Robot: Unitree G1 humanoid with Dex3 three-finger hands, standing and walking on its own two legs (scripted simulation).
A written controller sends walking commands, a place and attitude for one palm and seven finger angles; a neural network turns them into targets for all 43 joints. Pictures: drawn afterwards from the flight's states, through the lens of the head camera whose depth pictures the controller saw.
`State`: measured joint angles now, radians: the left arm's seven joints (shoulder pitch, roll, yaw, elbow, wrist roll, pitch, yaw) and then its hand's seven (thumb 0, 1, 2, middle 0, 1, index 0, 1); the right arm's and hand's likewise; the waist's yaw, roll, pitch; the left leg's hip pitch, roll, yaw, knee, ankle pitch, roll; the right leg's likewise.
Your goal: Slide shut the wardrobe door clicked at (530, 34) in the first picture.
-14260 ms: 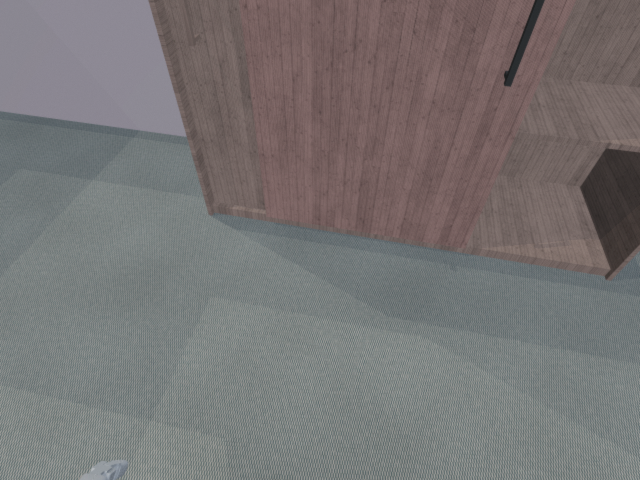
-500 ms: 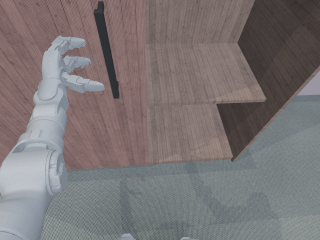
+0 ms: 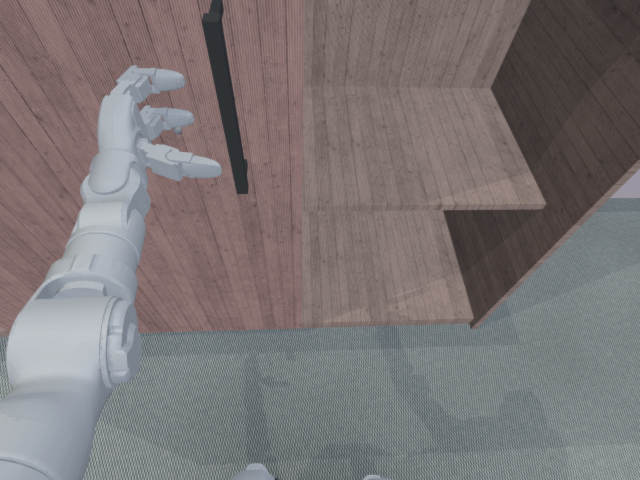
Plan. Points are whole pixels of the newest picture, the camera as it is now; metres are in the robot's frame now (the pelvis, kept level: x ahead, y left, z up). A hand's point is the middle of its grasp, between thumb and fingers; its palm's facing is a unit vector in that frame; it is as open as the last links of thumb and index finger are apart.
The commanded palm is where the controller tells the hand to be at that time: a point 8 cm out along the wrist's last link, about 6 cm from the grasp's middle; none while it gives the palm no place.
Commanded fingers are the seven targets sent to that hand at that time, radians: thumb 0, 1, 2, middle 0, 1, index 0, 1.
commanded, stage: feel for the door with the fingertips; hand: left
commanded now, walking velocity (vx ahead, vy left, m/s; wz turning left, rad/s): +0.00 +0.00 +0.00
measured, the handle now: (231, 112) +0.54 +0.11 +0.14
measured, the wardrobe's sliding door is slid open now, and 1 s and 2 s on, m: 0.56 0.56 0.56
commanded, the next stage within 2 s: slide the fingers in behind the handle in 0.22 s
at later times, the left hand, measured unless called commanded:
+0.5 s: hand (180, 130) +0.50 +0.16 +0.14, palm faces +0.10 -0.99 -0.03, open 13.6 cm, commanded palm +0.49 +0.17 +0.14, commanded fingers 0.00 -0.50 0.30 -0.30 -1.20 -0.30 -1.20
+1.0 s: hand (224, 136) +0.50 +0.11 +0.14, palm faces +0.05 -1.00 +0.00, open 13.8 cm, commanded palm +0.47 +0.17 +0.14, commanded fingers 0.00 -0.50 0.30 -0.30 -1.20 -0.30 -1.20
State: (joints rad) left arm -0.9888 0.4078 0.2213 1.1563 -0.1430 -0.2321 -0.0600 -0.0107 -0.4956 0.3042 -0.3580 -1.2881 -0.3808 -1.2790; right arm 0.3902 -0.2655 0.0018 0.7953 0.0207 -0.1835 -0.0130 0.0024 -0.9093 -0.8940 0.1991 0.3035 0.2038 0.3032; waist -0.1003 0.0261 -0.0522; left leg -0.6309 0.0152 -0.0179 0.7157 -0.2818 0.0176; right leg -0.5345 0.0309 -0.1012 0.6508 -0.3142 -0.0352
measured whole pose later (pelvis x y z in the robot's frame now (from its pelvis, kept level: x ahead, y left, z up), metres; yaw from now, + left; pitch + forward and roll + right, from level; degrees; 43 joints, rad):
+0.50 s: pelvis +0.00 +0.00 +0.00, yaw +1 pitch +11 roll -2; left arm -1.02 0.37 0.15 1.18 -0.16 -0.25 -0.01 -0.01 -0.50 0.30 -0.33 -1.30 -0.34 -1.31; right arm 0.38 -0.26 0.00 0.83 0.02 -0.22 0.00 0.00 -0.91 -0.89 0.20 0.30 0.20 0.30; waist -0.08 0.03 -0.05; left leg -0.63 0.00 -0.03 0.72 -0.28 0.02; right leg -0.53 0.02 -0.12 0.65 -0.32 -0.03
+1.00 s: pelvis +0.01 +0.00 +0.00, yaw -3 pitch +9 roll -1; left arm -0.84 0.28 0.26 1.03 -0.09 -0.24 0.01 -0.01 -0.50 0.30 -0.31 -1.23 -0.32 -1.22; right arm 0.36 -0.23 0.00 0.77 0.02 -0.14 0.00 0.00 -0.91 -0.89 0.20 0.30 0.20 0.30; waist -0.10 0.04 -0.07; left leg -0.53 0.03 0.04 0.68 -0.30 0.02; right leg -0.47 0.04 -0.04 0.64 -0.33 -0.04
